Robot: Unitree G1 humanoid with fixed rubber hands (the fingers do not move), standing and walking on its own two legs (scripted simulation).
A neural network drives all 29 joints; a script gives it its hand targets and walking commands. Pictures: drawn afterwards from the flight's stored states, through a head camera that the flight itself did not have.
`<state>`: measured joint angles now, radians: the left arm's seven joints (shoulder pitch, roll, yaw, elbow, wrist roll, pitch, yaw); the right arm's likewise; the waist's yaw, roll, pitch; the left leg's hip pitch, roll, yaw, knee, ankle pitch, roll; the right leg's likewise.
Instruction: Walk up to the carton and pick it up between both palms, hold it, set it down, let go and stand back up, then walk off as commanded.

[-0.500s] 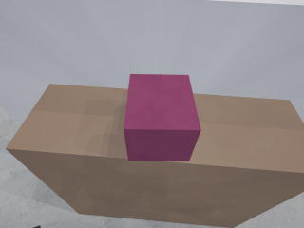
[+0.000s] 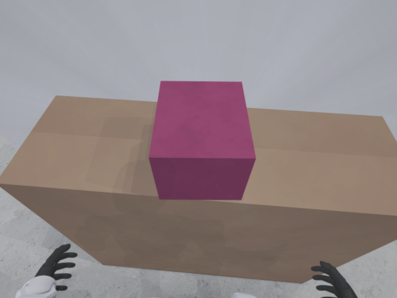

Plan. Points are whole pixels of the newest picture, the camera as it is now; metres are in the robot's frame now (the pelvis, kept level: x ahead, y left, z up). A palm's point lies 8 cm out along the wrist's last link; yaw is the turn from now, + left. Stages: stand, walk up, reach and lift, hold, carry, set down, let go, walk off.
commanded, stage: reach and lift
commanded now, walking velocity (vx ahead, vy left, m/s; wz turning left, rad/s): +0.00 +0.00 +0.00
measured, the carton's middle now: (200, 140) +0.40 -0.01 +0.09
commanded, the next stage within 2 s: none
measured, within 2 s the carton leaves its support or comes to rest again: neither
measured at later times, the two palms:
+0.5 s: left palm (22, 295) +0.14 +0.29 +0.00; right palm out of the picture +0.12 -0.27 -0.02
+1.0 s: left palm (26, 292) +0.14 +0.25 +0.07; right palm (345, 281) +0.15 -0.22 +0.06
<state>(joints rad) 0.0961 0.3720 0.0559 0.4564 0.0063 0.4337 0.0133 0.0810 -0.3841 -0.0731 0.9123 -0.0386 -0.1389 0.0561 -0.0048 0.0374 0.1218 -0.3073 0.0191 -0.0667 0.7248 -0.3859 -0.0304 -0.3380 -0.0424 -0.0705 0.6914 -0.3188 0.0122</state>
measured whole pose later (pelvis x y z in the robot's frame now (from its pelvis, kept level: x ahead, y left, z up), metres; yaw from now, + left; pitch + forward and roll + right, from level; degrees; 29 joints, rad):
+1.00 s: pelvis -0.04 -0.02 +0.03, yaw +4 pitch -9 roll +0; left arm 0.28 0.37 0.10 -0.13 -0.10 0.46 -0.08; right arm 0.38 -0.16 0.00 -0.22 0.04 0.41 -0.17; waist 0.00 -0.02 0.09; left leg -0.09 0.06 -0.01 0.39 -0.19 -0.02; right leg -0.10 -0.03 -0.07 0.42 -0.18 -0.01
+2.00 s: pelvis +0.01 +0.00 +0.03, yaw +4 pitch -4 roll +0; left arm 0.11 0.37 0.07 -0.42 -0.24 0.56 -0.07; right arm 0.29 -0.12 0.02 -0.56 0.17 0.50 -0.24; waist 0.00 -0.02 0.04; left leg -0.10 0.06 -0.01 0.37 -0.21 -0.05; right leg -0.09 -0.03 -0.06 0.35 -0.19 0.01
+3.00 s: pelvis +0.01 +0.00 +0.03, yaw +4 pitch -3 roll +0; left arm -0.68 0.37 0.08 0.23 -0.24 0.73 -0.07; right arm -0.54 -0.12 0.00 0.16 0.22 0.51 -0.33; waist -0.05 -0.02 0.04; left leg -0.10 0.06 -0.01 0.37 -0.21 -0.05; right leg -0.09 -0.03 -0.06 0.35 -0.20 0.01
